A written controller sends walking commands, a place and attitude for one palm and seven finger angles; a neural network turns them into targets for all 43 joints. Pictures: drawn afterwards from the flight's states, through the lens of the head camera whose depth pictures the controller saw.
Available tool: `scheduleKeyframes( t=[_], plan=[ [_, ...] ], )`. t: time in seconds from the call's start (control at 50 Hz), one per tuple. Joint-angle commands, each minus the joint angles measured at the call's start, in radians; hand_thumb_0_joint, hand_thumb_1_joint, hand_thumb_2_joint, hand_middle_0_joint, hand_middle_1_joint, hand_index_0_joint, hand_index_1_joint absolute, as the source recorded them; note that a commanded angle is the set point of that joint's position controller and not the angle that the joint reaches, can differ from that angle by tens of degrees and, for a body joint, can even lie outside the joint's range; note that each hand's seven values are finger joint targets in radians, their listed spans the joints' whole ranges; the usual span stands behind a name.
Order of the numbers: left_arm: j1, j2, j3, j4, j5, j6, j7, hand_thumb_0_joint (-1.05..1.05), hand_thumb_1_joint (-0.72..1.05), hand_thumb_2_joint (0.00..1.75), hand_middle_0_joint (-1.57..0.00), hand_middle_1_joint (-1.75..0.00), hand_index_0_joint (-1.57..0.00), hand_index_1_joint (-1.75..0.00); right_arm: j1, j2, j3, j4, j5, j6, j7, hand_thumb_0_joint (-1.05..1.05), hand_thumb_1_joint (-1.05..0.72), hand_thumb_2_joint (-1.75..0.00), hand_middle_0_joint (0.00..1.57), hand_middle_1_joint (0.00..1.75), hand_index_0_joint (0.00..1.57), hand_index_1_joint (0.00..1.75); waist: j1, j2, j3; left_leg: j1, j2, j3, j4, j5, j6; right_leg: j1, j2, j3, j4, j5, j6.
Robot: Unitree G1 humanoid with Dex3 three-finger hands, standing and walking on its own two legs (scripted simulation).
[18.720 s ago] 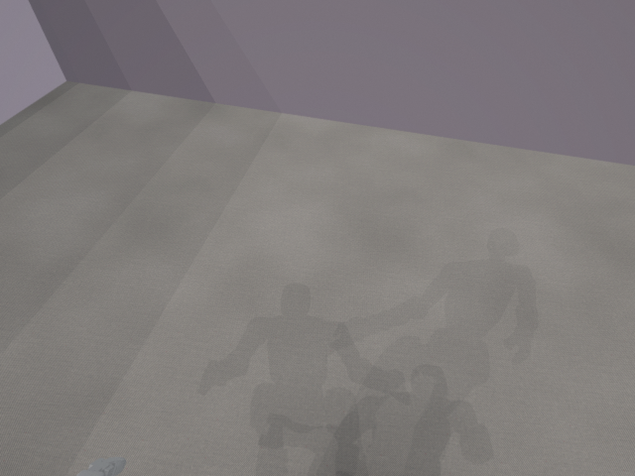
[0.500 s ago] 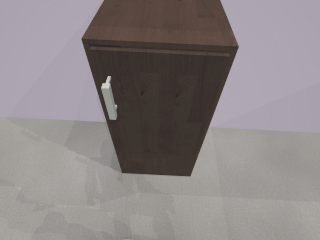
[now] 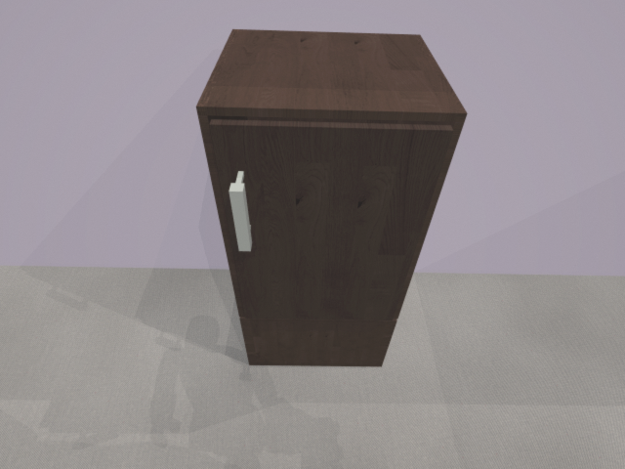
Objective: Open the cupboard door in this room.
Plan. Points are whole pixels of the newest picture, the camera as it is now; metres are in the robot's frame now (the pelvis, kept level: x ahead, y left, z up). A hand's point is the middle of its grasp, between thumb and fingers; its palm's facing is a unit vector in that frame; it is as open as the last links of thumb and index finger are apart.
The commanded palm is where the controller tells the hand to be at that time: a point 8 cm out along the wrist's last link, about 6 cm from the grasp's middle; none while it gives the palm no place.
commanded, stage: come to a stop and stand still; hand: left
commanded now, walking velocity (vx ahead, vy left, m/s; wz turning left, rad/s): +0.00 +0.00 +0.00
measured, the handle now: (243, 211) +0.57 +0.17 -0.01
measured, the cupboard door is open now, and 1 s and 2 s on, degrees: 0 0 0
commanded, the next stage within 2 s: look again from close up in 0.08 s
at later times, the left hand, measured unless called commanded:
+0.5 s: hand out of the picture +0.02 +0.15 -0.16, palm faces +0.00 -0.97 -0.25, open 7.4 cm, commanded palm none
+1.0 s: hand (196, 425) +0.18 +0.16 -0.03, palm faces +0.31 -0.95 -0.08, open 7.6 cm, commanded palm +0.11 +0.20 -0.06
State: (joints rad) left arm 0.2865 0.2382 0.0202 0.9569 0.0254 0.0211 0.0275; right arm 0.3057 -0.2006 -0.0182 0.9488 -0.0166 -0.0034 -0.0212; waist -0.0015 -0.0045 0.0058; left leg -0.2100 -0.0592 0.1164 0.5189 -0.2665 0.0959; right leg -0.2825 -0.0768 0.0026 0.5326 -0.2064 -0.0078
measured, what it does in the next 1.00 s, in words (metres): shifts its weight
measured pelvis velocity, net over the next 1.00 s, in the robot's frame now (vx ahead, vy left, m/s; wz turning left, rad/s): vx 0.00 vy -0.06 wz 0.06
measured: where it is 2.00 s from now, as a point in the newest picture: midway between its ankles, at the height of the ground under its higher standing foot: outside the picture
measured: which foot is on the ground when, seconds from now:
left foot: down 0.00-1.00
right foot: down 0.00-1.00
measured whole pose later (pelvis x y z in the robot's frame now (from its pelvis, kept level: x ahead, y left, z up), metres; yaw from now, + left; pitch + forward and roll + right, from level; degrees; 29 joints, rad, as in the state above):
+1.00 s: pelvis +0.00 -0.06 -0.01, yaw +4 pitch +2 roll +1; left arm 0.36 0.18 0.16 0.33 -0.21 -0.30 -0.02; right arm 0.32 -0.24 -0.03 0.81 0.03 -0.25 -0.06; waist -0.03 0.01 -0.03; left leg -0.38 -0.01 0.04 0.63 -0.29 0.01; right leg -0.43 -0.04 -0.07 0.66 -0.28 -0.02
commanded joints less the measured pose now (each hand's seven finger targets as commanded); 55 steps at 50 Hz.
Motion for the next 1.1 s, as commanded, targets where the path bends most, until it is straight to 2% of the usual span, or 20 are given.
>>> scheduleKeyframes(
  t=[0.0, 0.04, 0.28, 0.52, 0.72, 0.78, 0.8, 0.82, 0.84, 0.86, 0.88, 0.9, 0.92, 0.94, 0.96, 0.98, 1.02, 1.04, 1.06, 1.08],
  plan=[
    [0.018, 0.095, 0.017, -0.037, -0.001, -0.018, 0.004, 0.00, 0.90, 0.90, -0.20, -0.30, -0.20, -0.30, -0.032, -0.181, -0.047, -0.044, 0.000, -0.021, -0.003, 0.00, -0.90, -0.90, 0.20, 0.30, 0.20, 0.30, 0.006, 0.033, 0.090, -0.124, 0.224, -0.270, -0.315, -0.171, -0.061, 0.040, 0.000, -0.009, -0.039, -0.004, -0.009],
    [0.023, 0.097, 0.015, -0.025, -0.001, -0.024, 0.005, 0.00, 0.90, 0.90, -0.20, -0.30, -0.20, -0.30, -0.037, -0.183, -0.047, -0.028, 0.000, -0.020, 0.002, 0.00, -0.90, -0.90, 0.20, 0.30, 0.20, 0.30, 0.003, 0.009, 0.092, -0.121, 0.210, -0.252, -0.309, -0.176, -0.054, 0.051, -0.008, 0.002, -0.067, 0.013, -0.009],
    [0.000, 0.120, 0.007, 0.034, -0.005, -0.048, 0.012, 0.00, 0.90, 0.90, -0.20, -0.30, -0.20, -0.30, -0.048, -0.172, -0.035, 0.064, 0.006, -0.025, 0.008, 0.00, -0.90, -0.90, 0.20, 0.30, 0.20, 0.30, -0.013, 0.003, 0.039, -0.018, 0.171, -0.178, -0.244, -0.014, -0.060, 0.074, -0.043, 0.054, -0.145, 0.073, -0.013],
    [-0.028, 0.135, 0.005, 0.069, -0.008, -0.056, 0.010, 0.00, 0.90, 0.90, -0.20, -0.30, -0.20, -0.30, -0.058, -0.165, -0.023, 0.120, 0.005, -0.015, 0.010, 0.00, -0.90, -0.90, 0.20, 0.30, 0.20, 0.30, -0.020, -0.013, 0.067, -0.002, 0.155, -0.151, -0.219, -0.049, -0.068, 0.023, -0.056, 0.107, -0.243, -0.096, -0.020],
    [-0.040, 0.139, 0.012, 0.065, -0.010, -0.054, 0.009, 0.00, 0.90, 0.90, -0.20, -0.30, -0.20, -0.30, -0.026, -0.155, -0.017, 0.145, 0.002, -0.009, 0.012, 0.00, -0.90, -0.90, 0.20, 0.30, 0.20, 0.30, -0.018, -0.031, 0.069, -0.011, 0.149, -0.142, -0.208, -0.045, -0.072, 0.031, -0.056, 0.115, -0.276, -0.151, -0.021],
    [-0.040, 0.136, 0.013, 0.065, -0.011, -0.055, 0.010, 0.00, 0.90, 0.90, -0.20, -0.30, -0.20, -0.30, -0.020, -0.150, -0.014, 0.148, 0.003, -0.013, 0.011, 0.00, -0.90, -0.90, 0.20, 0.30, 0.20, 0.30, -0.016, -0.010, 0.055, -0.014, 0.155, -0.146, -0.213, -0.021, -0.075, 0.060, -0.054, 0.104, -0.264, -0.100, -0.022],
    [0.073, 0.083, -0.004, 0.098, -0.010, -0.057, 0.045, 0.00, 0.90, 0.90, -0.20, -0.30, -0.20, -0.30, -0.071, -0.113, -0.003, 0.085, 0.004, -0.027, 0.017, 0.00, -0.90, -0.90, 0.20, 0.30, 0.20, 0.30, 0.033, -0.085, 0.027, -0.048, 0.183, -0.081, -0.030, -0.009, -0.100, 0.093, -0.097, 0.098, -0.199, 0.125, 0.001],
    [-0.698, 0.388, 0.272, -1.282, -0.199, -0.293, 0.022, 0.00, 0.88, 0.89, -0.20, -0.32, -0.20, -0.32, -0.115, -0.246, -0.027, -0.287, 0.059, -0.160, -0.040, 0.00, -0.90, -0.90, 0.20, 0.30, 0.20, 0.30, -0.074, 0.083, -0.381, 0.124, 0.038, -0.110, -0.166, 0.077, -0.077, 0.193, 0.020, 0.037, -0.126, 0.038, -0.012],
    [-0.185, 0.326, 0.228, -1.032, -0.141, -0.253, 0.053, 0.00, 0.85, 0.88, -0.20, -0.33, -0.20, -0.33, -0.198, -0.197, -0.023, -0.259, 0.061, -0.239, -0.078, 0.00, -0.90, -0.90, 0.20, 0.30, 0.20, 0.30, 0.045, 0.215, -0.289, 0.059, 0.042, -0.066, -0.165, 0.027, -0.070, 0.153, 0.050, -0.018, -0.072, -0.072, -0.047],
    [0.060, 0.057, 0.118, -0.910, -0.211, -0.170, 0.065, 0.00, 0.83, 0.87, -0.21, -0.34, -0.21, -0.34, -0.210, -0.162, -0.025, -0.263, 0.073, -0.274, -0.077, 0.00, -0.90, -0.90, 0.20, 0.30, 0.20, 0.30, 0.005, 0.217, -0.102, -0.063, 0.054, -0.099, -0.183, -0.097, -0.105, 0.030, 0.061, -0.090, -0.068, -0.140, -0.034],
    [0.012, 0.035, 0.141, -0.812, -0.218, -0.193, 0.046, 0.00, 0.81, 0.86, -0.21, -0.36, -0.21, -0.36, -0.149, -0.157, -0.019, -0.237, 0.077, -0.293, -0.070, 0.00, -0.90, -0.90, 0.20, 0.30, 0.20, 0.30, -0.040, 0.064, 0.048, -0.127, 0.056, -0.125, -0.145, -0.172, -0.099, -0.081, 0.072, -0.111, -0.061, -0.164, -0.013],
    [-0.037, 0.061, 0.170, -0.814, -0.241, -0.266, 0.015, 0.00, 0.78, 0.85, -0.21, -0.37, -0.21, -0.37, -0.159, -0.183, -0.038, -0.289, 0.060, -0.316, -0.062, 0.00, -0.90, -0.90, 0.20, 0.30, 0.20, 0.30, -0.042, 0.021, 0.127, -0.210, 0.043, -0.144, -0.078, -0.208, -0.096, -0.167, 0.066, -0.106, -0.051, -0.252, -0.006],
    [0.048, 0.065, 0.204, -0.736, -0.246, -0.337, -0.026, 0.00, 0.76, 0.84, -0.21, -0.39, -0.21, -0.39, -0.146, -0.189, -0.054, -0.304, 0.045, -0.327, -0.052, 0.00, -0.90, -0.90, 0.20, 0.30, 0.20, 0.30, -0.022, -0.065, 0.094, -0.270, 0.038, -0.131, -0.011, -0.219, -0.099, -0.226, 0.065, -0.103, -0.015, -0.336, -0.006],
    [0.158, 0.018, 0.203, -0.674, -0.270, -0.415, -0.080, 0.00, 0.74, 0.83, -0.21, -0.40, -0.21, -0.40, -0.153, -0.179, -0.061, -0.337, 0.034, -0.341, -0.040, 0.00, -0.90, -0.90, 0.20, 0.30, 0.20, 0.30, 0.006, -0.152, 0.054, -0.350, 0.028, -0.120, 0.074, -0.214, -0.100, -0.278, 0.066, -0.101, 0.046, -0.392, -0.006],
    [0.248, 0.017, 0.230, -0.612, -0.285, -0.489, -0.145, 0.00, 0.71, 0.82, -0.21, -0.42, -0.21, -0.42, -0.149, -0.176, -0.075, -0.372, 0.038, -0.354, -0.020, 0.00, -0.90, -0.90, 0.20, 0.30, 0.20, 0.30, 0.041, -0.143, 0.007, -0.399, 0.019, -0.100, 0.155, -0.187, -0.105, -0.302, 0.060, -0.074, 0.103, -0.404, -0.014],
    [0.265, 0.001, 0.225, -0.648, -0.303, -0.577, -0.212, 0.00, 0.69, 0.81, -0.22, -0.43, -0.22, -0.43, -0.152, -0.168, -0.079, -0.403, 0.031, -0.365, -0.003, 0.00, -0.90, -0.90, 0.20, 0.30, 0.20, 0.30, 0.053, -0.190, -0.074, -0.454, 0.017, -0.097, 0.237, -0.168, -0.103, -0.330, 0.058, -0.057, 0.175, -0.404, -0.015],
    [0.256, 0.001, 0.210, -0.669, -0.326, -0.729, -0.346, 0.00, 0.64, 0.79, -0.22, -0.47, -0.22, -0.47, -0.178, -0.169, -0.087, -0.459, 0.030, -0.384, 0.020, 0.00, -0.90, -0.90, 0.20, 0.30, 0.20, 0.30, 0.053, -0.168, -0.128, -0.579, 0.014, -0.096, 0.376, -0.174, -0.100, -0.402, 0.052, -0.004, 0.287, -0.391, -0.022],
    [0.218, 0.044, 0.228, -0.693, -0.334, -0.782, -0.411, 0.00, 0.62, 0.78, -0.22, -0.48, -0.22, -0.48, -0.181, -0.174, -0.088, -0.486, 0.032, -0.392, 0.027, 0.00, -0.90, -0.90, 0.20, 0.30, 0.20, 0.30, 0.046, -0.130, -0.159, -0.637, 0.011, -0.098, 0.430, -0.195, -0.099, -0.425, 0.044, 0.028, 0.326, -0.410, -0.026],
    [0.233, 0.104, 0.288, -0.661, -0.353, -0.779, -0.466, 0.00, 0.60, 0.77, -0.22, -0.50, -0.22, -0.50, -0.173, -0.187, -0.092, -0.510, 0.037, -0.386, 0.033, 0.00, -0.90, -0.90, 0.20, 0.30, 0.20, 0.30, 0.062, -0.060, -0.166, -0.676, 0.010, -0.096, 0.466, -0.213, -0.099, -0.441, 0.038, 0.068, 0.353, -0.448, -0.038],
    [0.198, 0.122, 0.295, -0.752, -0.383, -0.758, -0.503, 0.00, 0.57, 0.76, -0.22, -0.51, -0.22, -0.51, -0.198, -0.194, -0.089, -0.559, 0.047, -0.382, 0.027, 0.00, -0.90, -0.90, 0.20, 0.30, 0.20, 0.30, 0.066, -0.044, -0.226, -0.699, 0.007, -0.088, 0.495, -0.225, -0.090, -0.439, 0.034, 0.090, 0.365, -0.476, -0.032]
  ],
)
